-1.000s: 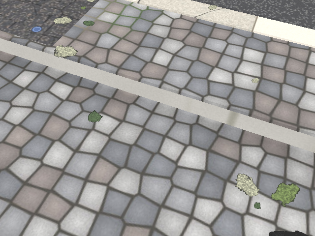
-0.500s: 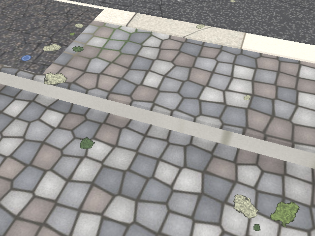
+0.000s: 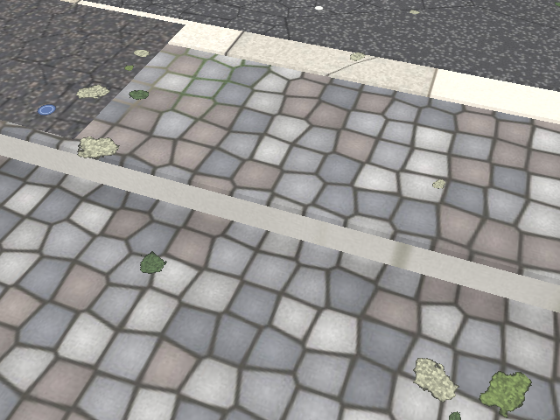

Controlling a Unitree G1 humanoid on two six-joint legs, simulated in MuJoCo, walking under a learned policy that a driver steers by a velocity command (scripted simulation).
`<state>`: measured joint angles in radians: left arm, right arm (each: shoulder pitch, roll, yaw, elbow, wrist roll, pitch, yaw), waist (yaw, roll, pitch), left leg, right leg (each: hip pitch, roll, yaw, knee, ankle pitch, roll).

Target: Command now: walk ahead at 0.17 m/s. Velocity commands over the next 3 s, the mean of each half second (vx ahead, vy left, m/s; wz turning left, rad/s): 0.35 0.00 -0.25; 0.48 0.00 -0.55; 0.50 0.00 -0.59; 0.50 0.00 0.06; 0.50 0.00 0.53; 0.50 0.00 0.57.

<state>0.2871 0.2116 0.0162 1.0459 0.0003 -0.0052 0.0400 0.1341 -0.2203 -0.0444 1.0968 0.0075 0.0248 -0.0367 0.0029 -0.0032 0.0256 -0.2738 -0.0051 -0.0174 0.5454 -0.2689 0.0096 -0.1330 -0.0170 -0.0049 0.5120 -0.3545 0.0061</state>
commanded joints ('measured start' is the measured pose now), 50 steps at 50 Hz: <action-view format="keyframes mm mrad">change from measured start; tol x32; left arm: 1 64 145 32 -30 -12 -12 11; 27 -370 41 28 -312 -30 -53 -102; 33 139 224 113 -176 89 -34 -68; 50 126 211 96 -169 9 -52 -51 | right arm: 1 -30 -110 -21 -37 4 -26 1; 10 452 -275 -80 73 7 -126 41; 50 -152 -110 7 -382 -46 -77 62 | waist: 1 16 -57 107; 7 -70 -139 159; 10 -180 316 -25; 27 -64 53 135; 34 81 -235 -317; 50 77 -39 22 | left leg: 1 -72 -21 22 -22 -343 46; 8 211 5 32 -86 -61 71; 11 446 419 -653 -361 -226 263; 26 284 262 173 -420 419 114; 31 345 289 244 18 1126 74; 34 -342 -25 152 969 -299 -8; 50 -366 88 -1 157 245 -65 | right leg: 1 -176 -76 124 -198 -412 -100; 7 -235 -214 302 -245 -283 -165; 12 -697 -8 187 734 -92 -77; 27 -551 -52 -72 169 325 -85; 32 4 147 -158 49 135 -211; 34 456 -325 749 -141 34 -451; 41 -115 -122 301 -285 420 -312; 50 25 -87 336 -311 325 -253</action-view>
